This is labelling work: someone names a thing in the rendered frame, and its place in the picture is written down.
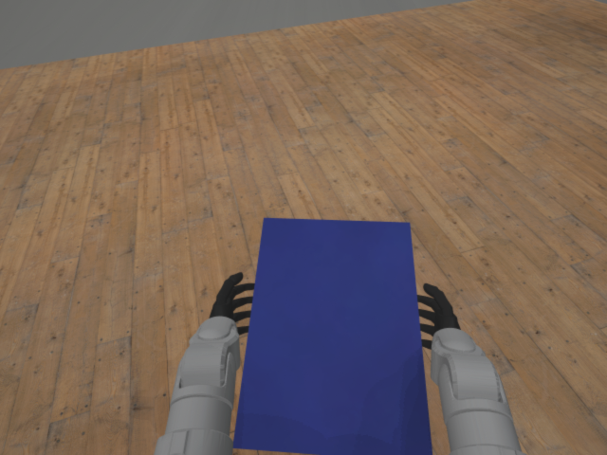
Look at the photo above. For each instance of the carton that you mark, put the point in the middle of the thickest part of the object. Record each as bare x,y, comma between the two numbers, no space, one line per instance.
334,362

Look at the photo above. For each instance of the left robot hand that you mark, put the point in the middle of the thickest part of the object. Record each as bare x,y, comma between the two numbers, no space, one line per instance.
225,303

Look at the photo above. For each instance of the right robot hand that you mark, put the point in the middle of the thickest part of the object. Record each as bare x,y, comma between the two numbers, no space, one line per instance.
443,316

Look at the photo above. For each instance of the left robot forearm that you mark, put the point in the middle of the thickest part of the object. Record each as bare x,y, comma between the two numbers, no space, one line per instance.
203,395

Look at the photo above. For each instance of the right robot forearm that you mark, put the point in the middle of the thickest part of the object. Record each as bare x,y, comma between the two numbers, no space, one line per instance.
473,399

